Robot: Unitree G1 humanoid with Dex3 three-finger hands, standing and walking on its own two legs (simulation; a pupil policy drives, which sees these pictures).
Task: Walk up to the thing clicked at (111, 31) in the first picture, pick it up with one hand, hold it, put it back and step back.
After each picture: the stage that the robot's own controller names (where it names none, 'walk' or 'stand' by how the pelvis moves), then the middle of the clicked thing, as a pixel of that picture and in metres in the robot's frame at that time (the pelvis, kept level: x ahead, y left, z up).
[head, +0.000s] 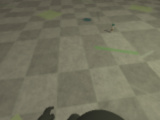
stand; (112, 28) +2.34 -0.46 -0.65
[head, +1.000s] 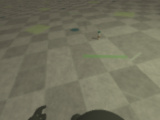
walk; (98, 35) +2.23 +0.04 -0.62
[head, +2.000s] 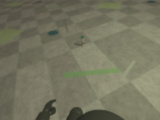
walk; (82, 41) +1.55 +0.34 -0.65
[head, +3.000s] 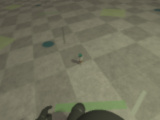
walk; (80, 59) +1.03 +0.30 -0.65
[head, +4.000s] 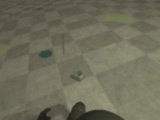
walk; (80, 76) +0.68 +0.25 -0.65
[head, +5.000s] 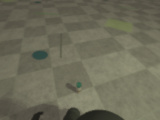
walk; (78, 88) +0.50 +0.14 -0.63
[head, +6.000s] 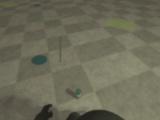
stand; (78, 94) +0.41 +0.15 -0.64
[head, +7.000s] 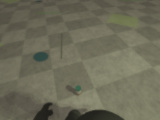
stand; (78, 91) +0.43 +0.16 -0.64
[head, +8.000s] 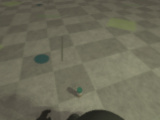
stand; (79, 93) +0.44 +0.14 -0.66
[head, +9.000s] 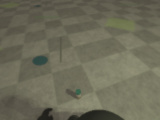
stand; (78, 94) +0.41 +0.16 -0.66
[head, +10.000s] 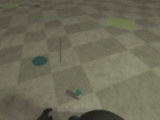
stand; (78, 95) +0.40 +0.16 -0.66
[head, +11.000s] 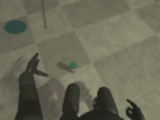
go down; (73, 68) +0.46 +0.16 -0.43
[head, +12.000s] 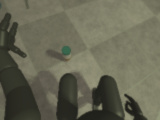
go down; (66, 55) +0.49 +0.20 -0.28
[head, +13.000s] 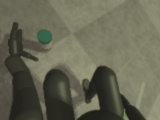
close in; (45, 44) +0.48 +0.24 -0.18
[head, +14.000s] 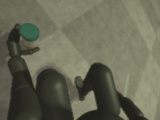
close; (31, 41) +0.47 +0.26 -0.17
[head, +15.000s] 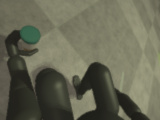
lift; (29, 43) +0.45 +0.26 -0.17
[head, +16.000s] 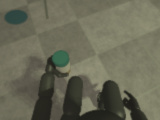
lift; (63, 66) +0.33 +0.20 +0.00
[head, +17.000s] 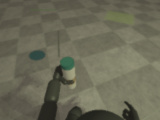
hold; (69, 75) +0.30 +0.16 +0.05
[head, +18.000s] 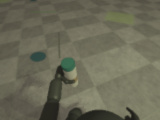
hold; (71, 74) +0.30 +0.15 +0.06
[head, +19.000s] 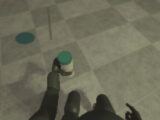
crouch; (67, 66) +0.36 +0.17 -0.01
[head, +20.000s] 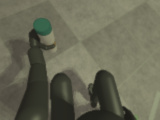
lower; (48, 39) +0.50 +0.22 -0.04
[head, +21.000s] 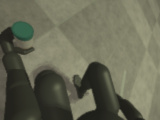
lower; (24, 42) +0.46 +0.27 -0.17
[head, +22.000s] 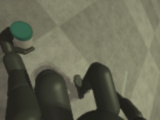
lower; (24, 41) +0.46 +0.28 -0.17
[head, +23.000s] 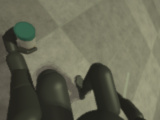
lower; (27, 42) +0.46 +0.27 -0.16
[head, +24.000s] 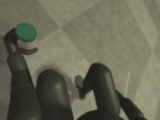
lower; (28, 43) +0.46 +0.27 -0.16
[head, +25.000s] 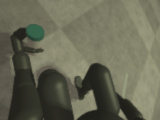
open; (35, 43) +0.46 +0.24 -0.18
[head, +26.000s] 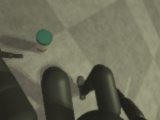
stand; (42, 44) +0.45 +0.24 -0.19
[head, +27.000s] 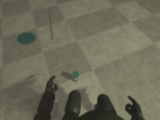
stand; (76, 77) +0.43 +0.15 -0.50
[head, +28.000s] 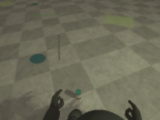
stand; (78, 95) +0.40 +0.14 -0.60
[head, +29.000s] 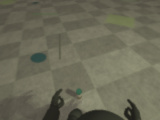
stand; (79, 94) +0.40 +0.13 -0.60
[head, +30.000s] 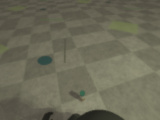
stand; (82, 96) +0.42 +0.12 -0.65
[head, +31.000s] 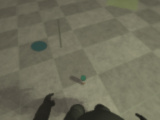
walk; (83, 80) +0.47 +0.08 -0.64
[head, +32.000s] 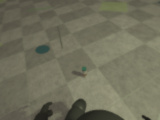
walk; (84, 72) +0.66 +0.17 -0.63
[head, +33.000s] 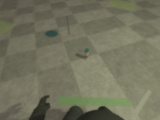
walk; (86, 54) +1.01 +0.15 -0.62
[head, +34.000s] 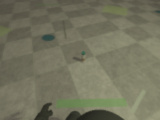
stand; (83, 57) +1.03 +0.17 -0.65
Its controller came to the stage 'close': yes
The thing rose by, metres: 0.69
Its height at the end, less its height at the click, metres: +0.00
